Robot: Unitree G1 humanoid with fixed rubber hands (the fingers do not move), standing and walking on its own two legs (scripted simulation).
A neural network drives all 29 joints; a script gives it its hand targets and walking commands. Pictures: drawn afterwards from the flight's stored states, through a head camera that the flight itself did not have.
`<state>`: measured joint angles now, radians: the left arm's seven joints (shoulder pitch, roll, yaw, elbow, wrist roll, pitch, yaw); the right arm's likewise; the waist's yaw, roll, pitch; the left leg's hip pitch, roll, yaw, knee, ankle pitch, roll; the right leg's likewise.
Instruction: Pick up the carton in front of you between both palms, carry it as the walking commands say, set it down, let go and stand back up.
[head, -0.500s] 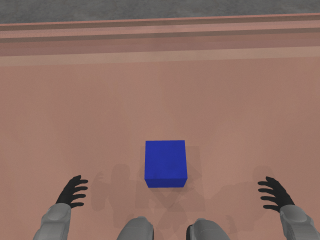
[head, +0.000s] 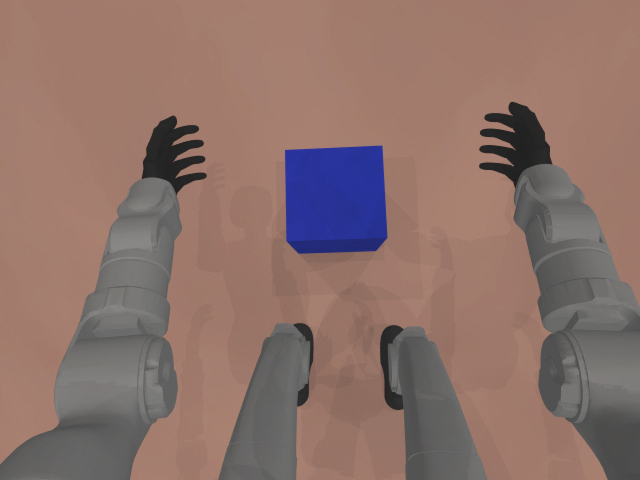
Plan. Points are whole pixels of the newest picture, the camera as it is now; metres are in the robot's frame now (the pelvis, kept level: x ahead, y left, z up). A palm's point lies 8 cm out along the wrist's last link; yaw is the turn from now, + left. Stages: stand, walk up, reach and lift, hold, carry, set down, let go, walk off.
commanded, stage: reach and lift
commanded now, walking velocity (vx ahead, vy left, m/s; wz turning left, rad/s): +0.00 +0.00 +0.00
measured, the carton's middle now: (335, 206) +0.51 +0.03 -0.55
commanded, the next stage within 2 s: none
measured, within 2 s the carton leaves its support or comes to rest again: leaves its support in 2.00 s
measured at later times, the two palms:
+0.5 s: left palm (214, 155) +0.51 +0.22 -0.19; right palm (461, 144) +0.53 -0.16 -0.20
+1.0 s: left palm (250, 194) +0.51 +0.21 -0.42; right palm (424, 186) +0.53 -0.16 -0.42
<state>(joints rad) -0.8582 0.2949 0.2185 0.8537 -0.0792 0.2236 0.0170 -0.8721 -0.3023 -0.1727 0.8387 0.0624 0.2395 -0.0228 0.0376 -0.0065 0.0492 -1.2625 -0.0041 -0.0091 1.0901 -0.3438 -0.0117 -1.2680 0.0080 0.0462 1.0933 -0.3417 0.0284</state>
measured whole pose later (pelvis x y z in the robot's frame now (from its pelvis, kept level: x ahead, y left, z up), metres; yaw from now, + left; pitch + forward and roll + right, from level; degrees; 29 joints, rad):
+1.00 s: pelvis -0.04 +0.00 -0.27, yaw +0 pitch +42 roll -1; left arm -1.46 0.37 0.15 1.10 -0.18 0.10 0.09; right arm -1.46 -0.36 -0.14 1.08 0.16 0.12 -0.12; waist 0.04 -0.01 0.26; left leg -2.26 -0.06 -0.05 2.06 -0.53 -0.05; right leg -2.25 0.06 0.05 2.06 -0.54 0.07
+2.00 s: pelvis -0.03 +0.00 -0.31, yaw +0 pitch +36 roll +0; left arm -1.41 0.25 0.21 1.02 -0.11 0.17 0.11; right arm -1.45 -0.27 -0.17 1.02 0.11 0.18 -0.15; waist 0.04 -0.01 0.35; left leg -2.26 -0.04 -0.04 2.23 -0.59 -0.05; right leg -2.26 0.07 0.06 2.23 -0.59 0.07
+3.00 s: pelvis -0.01 -0.01 -0.08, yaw +1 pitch +36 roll +0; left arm -0.78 -0.05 0.43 0.63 0.22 0.38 0.03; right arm -0.81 0.08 -0.44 0.64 -0.22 0.36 -0.07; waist 0.02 -0.01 -0.23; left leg -1.59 -0.09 -0.10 1.45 -0.48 -0.06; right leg -1.59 0.11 0.11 1.46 -0.49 0.05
